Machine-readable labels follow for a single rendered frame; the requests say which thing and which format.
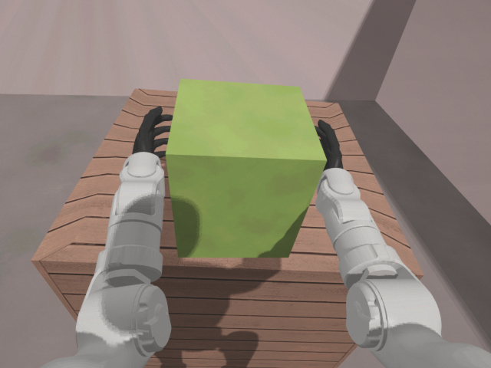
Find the pedestal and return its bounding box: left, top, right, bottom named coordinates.
left=31, top=88, right=424, bottom=368

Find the left robot forearm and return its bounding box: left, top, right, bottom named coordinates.
left=76, top=152, right=165, bottom=348

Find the right robot forearm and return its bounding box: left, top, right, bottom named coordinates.
left=315, top=168, right=442, bottom=327

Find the robot right hand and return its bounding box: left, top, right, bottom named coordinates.
left=315, top=120, right=344, bottom=172

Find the right robot upper arm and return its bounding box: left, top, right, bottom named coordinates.
left=346, top=278, right=491, bottom=368

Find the left robot upper arm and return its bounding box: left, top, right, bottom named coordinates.
left=40, top=283, right=171, bottom=368

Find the robot left hand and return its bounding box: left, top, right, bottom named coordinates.
left=132, top=107, right=173, bottom=158

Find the carton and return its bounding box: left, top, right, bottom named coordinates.
left=166, top=78, right=327, bottom=258

